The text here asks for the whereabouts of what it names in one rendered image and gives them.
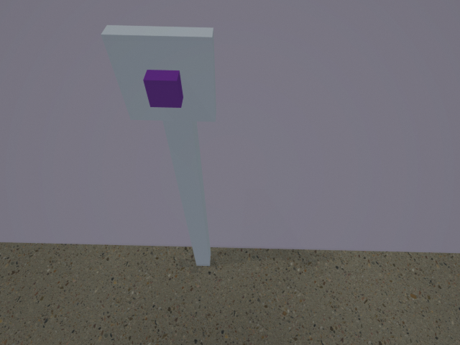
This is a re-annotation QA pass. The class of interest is button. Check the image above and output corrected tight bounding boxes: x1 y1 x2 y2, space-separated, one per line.
143 70 183 108

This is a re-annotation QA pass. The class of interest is panel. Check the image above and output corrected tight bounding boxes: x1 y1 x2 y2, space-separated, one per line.
101 25 216 266

